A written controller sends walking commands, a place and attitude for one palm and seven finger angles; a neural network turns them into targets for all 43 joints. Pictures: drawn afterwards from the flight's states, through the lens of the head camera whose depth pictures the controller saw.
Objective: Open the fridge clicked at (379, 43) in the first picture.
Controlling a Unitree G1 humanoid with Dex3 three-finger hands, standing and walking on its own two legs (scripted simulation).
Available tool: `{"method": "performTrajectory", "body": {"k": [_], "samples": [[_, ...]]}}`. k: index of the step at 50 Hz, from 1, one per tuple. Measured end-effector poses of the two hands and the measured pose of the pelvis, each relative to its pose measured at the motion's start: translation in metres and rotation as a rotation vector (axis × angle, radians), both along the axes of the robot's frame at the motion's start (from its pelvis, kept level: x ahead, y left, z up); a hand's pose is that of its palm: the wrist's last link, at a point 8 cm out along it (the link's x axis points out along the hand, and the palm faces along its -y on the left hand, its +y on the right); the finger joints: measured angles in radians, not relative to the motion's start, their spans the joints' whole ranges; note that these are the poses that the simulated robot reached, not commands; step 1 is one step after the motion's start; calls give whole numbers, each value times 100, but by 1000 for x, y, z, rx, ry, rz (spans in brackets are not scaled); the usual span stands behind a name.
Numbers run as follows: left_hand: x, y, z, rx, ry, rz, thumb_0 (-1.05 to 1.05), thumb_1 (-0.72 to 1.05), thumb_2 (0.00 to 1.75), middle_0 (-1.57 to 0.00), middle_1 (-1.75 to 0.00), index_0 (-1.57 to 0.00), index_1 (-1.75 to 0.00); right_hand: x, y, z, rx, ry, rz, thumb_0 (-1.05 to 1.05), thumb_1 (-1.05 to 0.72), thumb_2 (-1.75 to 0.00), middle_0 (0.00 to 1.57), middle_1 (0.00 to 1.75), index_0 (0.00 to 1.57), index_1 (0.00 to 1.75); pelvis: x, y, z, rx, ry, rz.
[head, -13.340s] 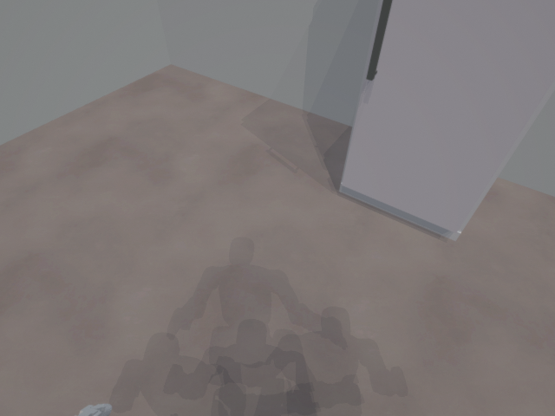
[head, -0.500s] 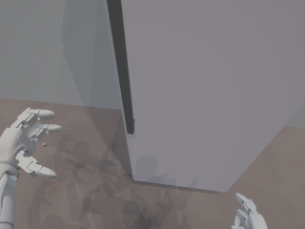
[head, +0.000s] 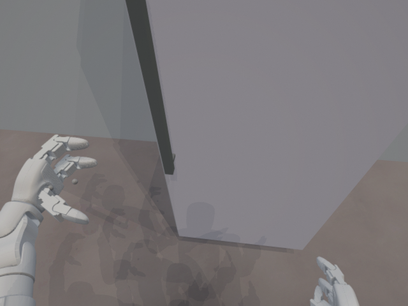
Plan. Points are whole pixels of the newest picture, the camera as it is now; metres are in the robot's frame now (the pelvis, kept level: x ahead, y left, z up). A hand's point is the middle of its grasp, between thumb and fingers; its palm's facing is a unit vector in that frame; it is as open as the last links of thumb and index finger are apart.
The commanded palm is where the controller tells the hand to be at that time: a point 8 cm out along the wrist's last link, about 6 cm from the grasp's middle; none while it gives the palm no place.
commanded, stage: move the hooked fingers beside the handle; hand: left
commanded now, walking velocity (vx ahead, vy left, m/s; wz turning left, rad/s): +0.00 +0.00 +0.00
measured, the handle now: (158, 92) +0.48 +0.13 +0.17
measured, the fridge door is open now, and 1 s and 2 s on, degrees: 0 0 0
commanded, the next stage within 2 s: none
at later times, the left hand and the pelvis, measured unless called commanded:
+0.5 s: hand (94, 163) +0.35 +0.24 +0.10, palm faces -0.06 -1.00 -0.02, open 14.0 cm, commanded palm +0.32 +0.29 +0.10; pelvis +0.00 +0.01 +0.00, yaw +0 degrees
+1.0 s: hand (114, 144) +0.40 +0.21 +0.10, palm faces -0.05 -1.00 -0.02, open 14.0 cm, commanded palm +0.38 +0.26 +0.10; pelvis +0.01 +0.01 +0.00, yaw -1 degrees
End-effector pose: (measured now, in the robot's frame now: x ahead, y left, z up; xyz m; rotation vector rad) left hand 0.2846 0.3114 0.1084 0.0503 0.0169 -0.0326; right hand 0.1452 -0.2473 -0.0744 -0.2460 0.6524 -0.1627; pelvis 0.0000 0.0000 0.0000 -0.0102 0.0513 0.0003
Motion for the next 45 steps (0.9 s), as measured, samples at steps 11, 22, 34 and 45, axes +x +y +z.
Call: {"method": "performTrajectory", "body": {"k": [11,22,34,45], "samples": [[21,-6,-4,-15,17,4,-1,-50,30,-30,-120,-30,-120,-17,-7,-4,3,47,-48,1,-90,-89,20,30,20,30,4,2,0,4,15,-16],[37,-11,-3,-27,-20,-6,-1,-50,30,-30,-120,-30,-120,-21,0,-9,-1,93,-50,1,-90,-89,20,30,20,30,5,7,-1,-1,24,-9],[67,-34,-7,-34,-13,-24,-1,-50,30,-30,-120,-30,-120,-24,10,-13,19,126,-56,1,-90,-89,20,30,20,30,7,14,-1,1,39,-15],[90,-42,-10,-30,-2,-16,-1,-50,30,-30,-120,-30,-120,-41,7,-21,20,215,-81,1,-90,-89,20,30,20,30,8,14,-2,1,56,-20]]}}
